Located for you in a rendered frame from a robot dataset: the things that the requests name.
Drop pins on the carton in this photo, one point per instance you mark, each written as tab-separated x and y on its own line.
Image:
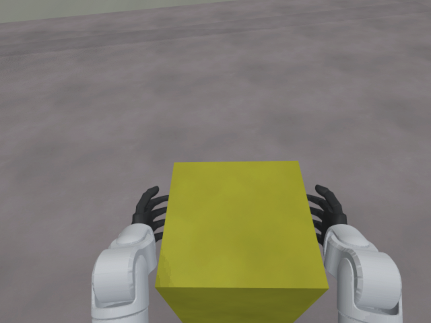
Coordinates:
239	244

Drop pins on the left robot forearm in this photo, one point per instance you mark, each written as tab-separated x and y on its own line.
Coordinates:
120	290

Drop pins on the robot left hand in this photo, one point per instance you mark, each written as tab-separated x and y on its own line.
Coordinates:
144	213

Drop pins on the right robot forearm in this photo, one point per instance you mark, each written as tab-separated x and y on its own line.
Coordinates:
368	281

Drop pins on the robot right hand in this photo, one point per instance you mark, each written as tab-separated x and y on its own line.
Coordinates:
332	214

